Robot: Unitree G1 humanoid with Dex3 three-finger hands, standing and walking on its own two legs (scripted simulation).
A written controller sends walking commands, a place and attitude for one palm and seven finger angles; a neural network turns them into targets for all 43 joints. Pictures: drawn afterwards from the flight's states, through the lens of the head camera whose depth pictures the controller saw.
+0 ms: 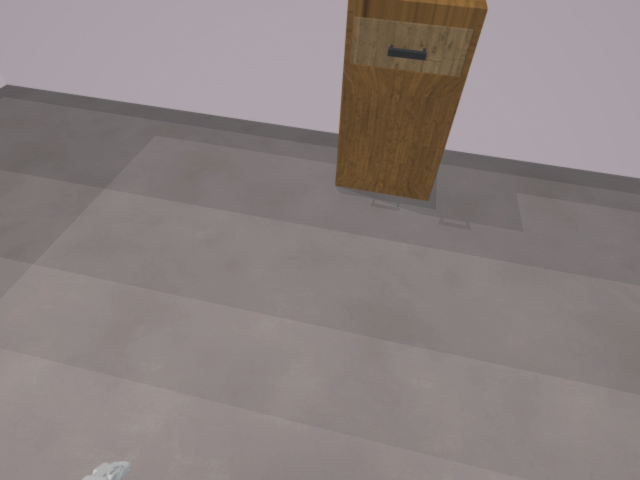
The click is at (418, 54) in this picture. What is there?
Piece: drawer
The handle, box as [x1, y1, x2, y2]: [387, 45, 426, 59]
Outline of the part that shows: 388,49 387,55 425,59 426,52 424,48 422,51 393,48 392,45 390,45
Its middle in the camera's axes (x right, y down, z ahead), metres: +0.31 -0.67 +1.38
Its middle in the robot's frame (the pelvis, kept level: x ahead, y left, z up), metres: +1.49 -0.24 -0.07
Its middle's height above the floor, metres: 0.69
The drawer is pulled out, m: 0.00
